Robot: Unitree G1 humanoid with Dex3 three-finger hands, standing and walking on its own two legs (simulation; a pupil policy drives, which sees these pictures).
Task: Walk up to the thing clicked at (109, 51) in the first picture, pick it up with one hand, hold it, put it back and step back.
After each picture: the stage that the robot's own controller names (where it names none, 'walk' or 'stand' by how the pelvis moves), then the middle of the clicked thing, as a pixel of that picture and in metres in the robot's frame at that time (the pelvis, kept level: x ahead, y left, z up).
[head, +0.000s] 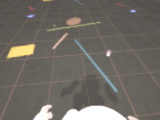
stand; (108, 53) +1.31 -0.38 -0.72
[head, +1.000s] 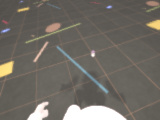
walk; (93, 53) +1.22 +0.03 -0.70
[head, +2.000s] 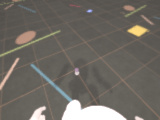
walk; (76, 71) +0.75 +0.25 -0.70
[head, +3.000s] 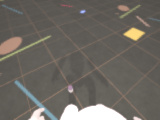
walk; (70, 88) +0.43 +0.24 -0.70
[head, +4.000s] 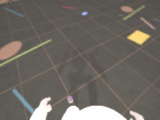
stand; (70, 99) +0.29 +0.23 -0.71
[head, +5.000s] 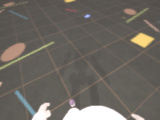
stand; (72, 103) +0.27 +0.21 -0.71
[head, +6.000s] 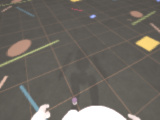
stand; (74, 101) +0.30 +0.17 -0.72
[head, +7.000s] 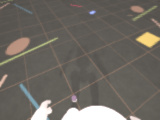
stand; (74, 98) +0.30 +0.18 -0.72
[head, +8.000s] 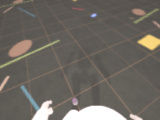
stand; (74, 101) +0.29 +0.18 -0.72
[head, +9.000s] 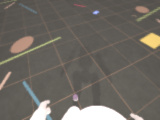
stand; (75, 97) +0.31 +0.17 -0.71
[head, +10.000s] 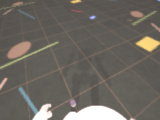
stand; (73, 103) +0.28 +0.20 -0.72
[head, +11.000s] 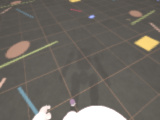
stand; (72, 102) +0.28 +0.20 -0.72
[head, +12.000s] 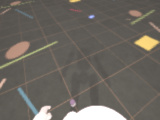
stand; (72, 103) +0.27 +0.20 -0.72
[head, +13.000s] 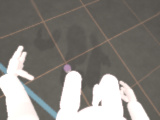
go down; (67, 68) +0.36 +0.19 -0.39
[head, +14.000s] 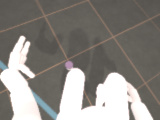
go down; (69, 65) +0.37 +0.18 -0.31
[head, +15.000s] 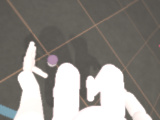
close in; (52, 61) +0.37 +0.20 -0.23
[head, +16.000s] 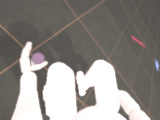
close; (37, 60) +0.37 +0.22 -0.22
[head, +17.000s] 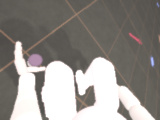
close; (34, 61) +0.36 +0.21 -0.21
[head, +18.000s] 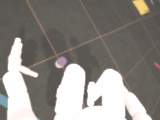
go down; (60, 62) +0.37 +0.19 -0.25
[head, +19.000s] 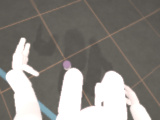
go down; (67, 65) +0.38 +0.18 -0.31
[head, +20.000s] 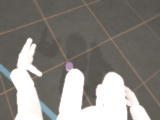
go down; (69, 66) +0.38 +0.17 -0.31
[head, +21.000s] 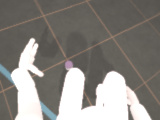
close in; (69, 65) +0.38 +0.17 -0.29
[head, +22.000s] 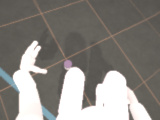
close in; (68, 65) +0.38 +0.17 -0.28
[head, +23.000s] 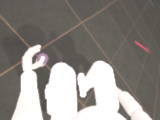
close; (41, 60) +0.38 +0.21 -0.24
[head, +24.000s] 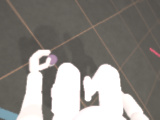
lift; (51, 60) +0.37 +0.21 -0.24
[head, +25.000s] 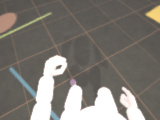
close; (73, 82) +0.34 +0.17 -0.54
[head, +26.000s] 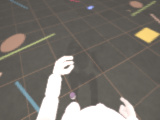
close; (72, 95) +0.31 +0.18 -0.67
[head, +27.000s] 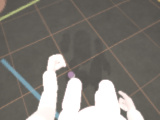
crouch; (71, 75) +0.35 +0.18 -0.45
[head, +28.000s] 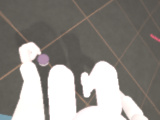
lower; (43, 60) +0.38 +0.21 -0.24
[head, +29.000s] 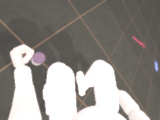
lower; (38, 59) +0.37 +0.21 -0.23
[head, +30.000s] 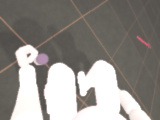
lower; (40, 59) +0.36 +0.21 -0.23
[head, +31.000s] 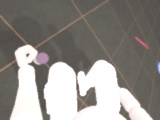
lower; (40, 58) +0.37 +0.21 -0.23
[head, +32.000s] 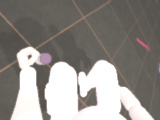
loosen; (42, 59) +0.36 +0.20 -0.22
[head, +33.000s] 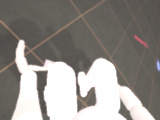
withdraw; (52, 66) +0.33 +0.11 -0.24
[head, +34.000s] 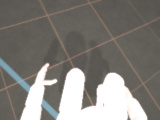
walk; (77, 75) +0.31 +0.09 -0.34
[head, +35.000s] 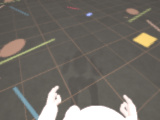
stand; (75, 112) +0.18 +0.11 -0.68
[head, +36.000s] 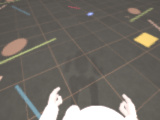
stand; (74, 112) +0.17 +0.13 -0.69
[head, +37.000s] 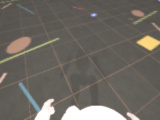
stand; (76, 110) +0.19 +0.12 -0.72
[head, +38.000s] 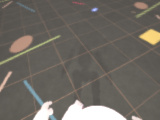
walk; (79, 104) +0.22 +0.12 -0.74
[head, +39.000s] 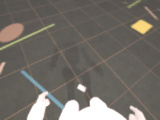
walk; (82, 88) +0.37 +0.02 -0.73
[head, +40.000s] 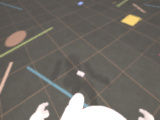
walk; (81, 73) +0.65 +0.16 -0.72
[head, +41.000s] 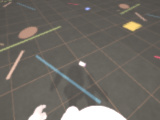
stand; (82, 64) +0.94 +0.13 -0.73
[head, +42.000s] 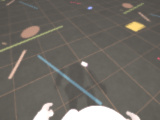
stand; (84, 64) +0.94 +0.10 -0.75
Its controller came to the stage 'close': yes
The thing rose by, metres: 0.01
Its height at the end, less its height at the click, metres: -0.02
